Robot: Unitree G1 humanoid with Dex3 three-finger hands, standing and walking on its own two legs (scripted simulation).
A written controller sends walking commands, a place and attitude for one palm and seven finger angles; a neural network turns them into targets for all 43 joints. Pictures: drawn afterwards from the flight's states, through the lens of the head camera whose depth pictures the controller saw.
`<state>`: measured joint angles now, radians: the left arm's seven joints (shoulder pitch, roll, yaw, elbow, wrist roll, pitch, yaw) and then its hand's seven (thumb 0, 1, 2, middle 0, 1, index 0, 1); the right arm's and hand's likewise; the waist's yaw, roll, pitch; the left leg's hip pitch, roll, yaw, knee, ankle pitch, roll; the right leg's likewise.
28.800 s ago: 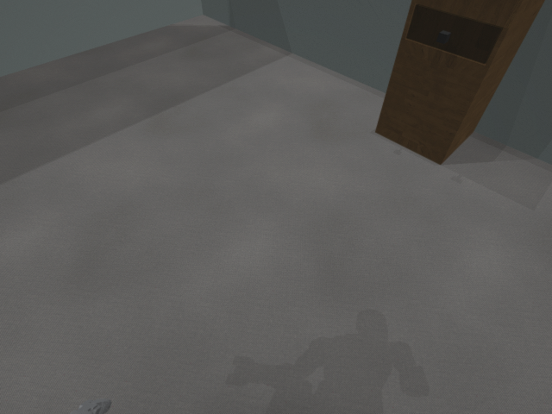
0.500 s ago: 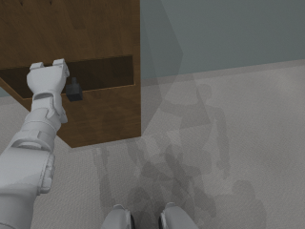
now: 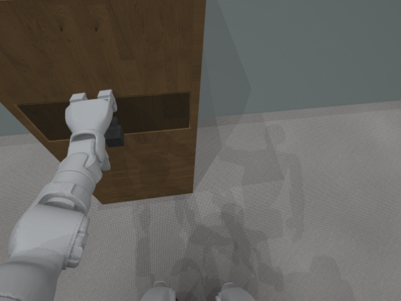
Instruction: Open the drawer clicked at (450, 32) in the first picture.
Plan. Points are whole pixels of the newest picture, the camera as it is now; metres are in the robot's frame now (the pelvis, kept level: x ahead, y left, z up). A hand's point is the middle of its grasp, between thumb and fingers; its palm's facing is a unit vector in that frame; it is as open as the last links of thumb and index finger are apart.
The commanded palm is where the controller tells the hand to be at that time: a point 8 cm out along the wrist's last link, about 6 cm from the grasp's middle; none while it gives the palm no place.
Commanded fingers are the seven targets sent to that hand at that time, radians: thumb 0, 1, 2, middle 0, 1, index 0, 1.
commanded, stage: re-aim the fingers above the handle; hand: left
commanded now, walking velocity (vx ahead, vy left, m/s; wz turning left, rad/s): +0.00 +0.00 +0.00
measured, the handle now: (114, 130) +0.53 +0.18 -0.07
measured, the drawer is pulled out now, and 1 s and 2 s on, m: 0.00 0.00 0.00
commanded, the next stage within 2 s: lower the fingers behind the handle in 0.36 s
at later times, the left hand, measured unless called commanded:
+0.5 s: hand (105, 130) +0.48 +0.18 +0.00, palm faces -0.04 -0.04 -1.00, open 13.8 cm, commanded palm +0.47 +0.18 +0.05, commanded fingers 0.00 -0.50 0.30 -0.30 -1.20 -0.30 -1.20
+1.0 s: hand (107, 139) +0.48 +0.18 -0.04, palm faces -0.06 -0.03 -1.00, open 13.8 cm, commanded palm +0.47 +0.17 +0.01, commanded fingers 0.00 -0.50 0.30 -0.30 -1.20 -0.30 -1.20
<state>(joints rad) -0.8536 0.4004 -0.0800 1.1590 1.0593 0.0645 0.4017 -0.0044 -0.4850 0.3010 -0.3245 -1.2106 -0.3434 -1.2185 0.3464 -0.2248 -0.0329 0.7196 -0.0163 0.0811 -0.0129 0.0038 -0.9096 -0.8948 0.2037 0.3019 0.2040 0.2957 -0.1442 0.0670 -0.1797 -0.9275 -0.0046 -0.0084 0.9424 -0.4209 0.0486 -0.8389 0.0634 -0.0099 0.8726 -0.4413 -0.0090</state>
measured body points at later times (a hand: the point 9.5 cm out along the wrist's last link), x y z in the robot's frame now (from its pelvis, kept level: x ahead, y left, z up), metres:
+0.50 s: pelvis +0.00 -0.01 +0.00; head +0.10 +0.00 +0.44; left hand +0.48 +0.18 +0.05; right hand +0.00 -0.27 -0.13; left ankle +0.00 +0.08 -0.68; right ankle -0.03 -0.12 -0.68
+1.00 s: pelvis +0.00 -0.01 -0.02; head +0.12 -0.01 +0.42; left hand +0.48 +0.18 +0.02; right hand -0.01 -0.28 -0.15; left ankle +0.00 +0.08 -0.68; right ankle -0.03 -0.12 -0.68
